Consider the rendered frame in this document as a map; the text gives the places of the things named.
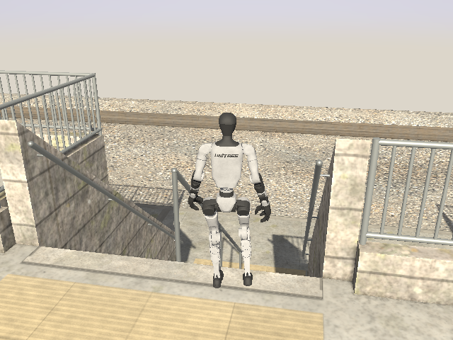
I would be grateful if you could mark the right robot hand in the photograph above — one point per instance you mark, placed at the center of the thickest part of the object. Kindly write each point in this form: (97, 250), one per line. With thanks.
(266, 212)

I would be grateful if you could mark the left robot upper arm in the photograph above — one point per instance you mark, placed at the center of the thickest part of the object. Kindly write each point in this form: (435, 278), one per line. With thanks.
(204, 150)

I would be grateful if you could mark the right robot forearm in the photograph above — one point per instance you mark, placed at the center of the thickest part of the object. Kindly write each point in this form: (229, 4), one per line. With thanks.
(260, 190)

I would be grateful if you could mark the robot right shin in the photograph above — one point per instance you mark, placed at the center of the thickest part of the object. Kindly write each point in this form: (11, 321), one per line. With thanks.
(246, 252)

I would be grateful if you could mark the right robot upper arm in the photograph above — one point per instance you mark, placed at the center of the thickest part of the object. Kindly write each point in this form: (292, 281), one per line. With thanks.
(249, 151)

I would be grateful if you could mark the left robot forearm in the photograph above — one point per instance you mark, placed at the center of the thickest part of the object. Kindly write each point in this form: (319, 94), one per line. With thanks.
(194, 187)

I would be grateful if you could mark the humanoid robot torso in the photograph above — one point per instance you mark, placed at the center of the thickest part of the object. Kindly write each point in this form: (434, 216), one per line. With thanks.
(226, 163)

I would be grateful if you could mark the left robot hand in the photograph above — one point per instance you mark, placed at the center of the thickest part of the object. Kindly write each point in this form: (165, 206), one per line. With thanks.
(198, 199)

